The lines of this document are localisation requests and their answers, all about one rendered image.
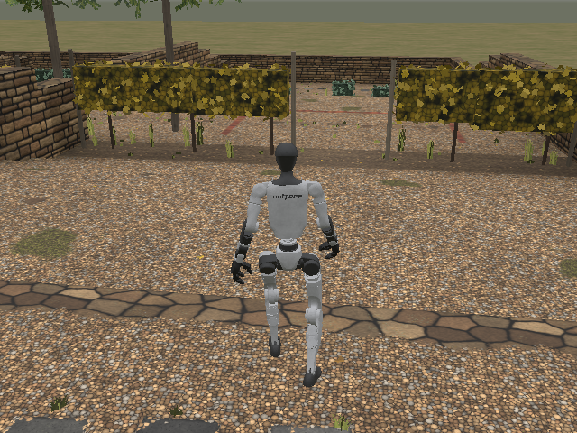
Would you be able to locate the right robot upper arm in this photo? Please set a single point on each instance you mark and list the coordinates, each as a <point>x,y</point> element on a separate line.
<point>315,190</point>

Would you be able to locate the robot left forearm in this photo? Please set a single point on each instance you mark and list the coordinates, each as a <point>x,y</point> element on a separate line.
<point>243,245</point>

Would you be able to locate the humanoid robot torso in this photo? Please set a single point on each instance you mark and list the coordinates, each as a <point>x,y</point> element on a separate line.
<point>287,206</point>

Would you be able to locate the robot left hand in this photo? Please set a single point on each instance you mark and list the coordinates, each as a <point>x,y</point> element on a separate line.
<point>235,270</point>

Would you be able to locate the robot right forearm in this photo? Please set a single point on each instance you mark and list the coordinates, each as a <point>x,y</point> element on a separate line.
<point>330,233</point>

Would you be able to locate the left robot upper arm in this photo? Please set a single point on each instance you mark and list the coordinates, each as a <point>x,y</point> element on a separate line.
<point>258,191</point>

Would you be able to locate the robot right hand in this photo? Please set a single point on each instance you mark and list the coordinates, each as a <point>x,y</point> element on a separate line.
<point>327,246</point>

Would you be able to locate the robot left shin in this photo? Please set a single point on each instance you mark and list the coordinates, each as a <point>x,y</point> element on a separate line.
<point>272,313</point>

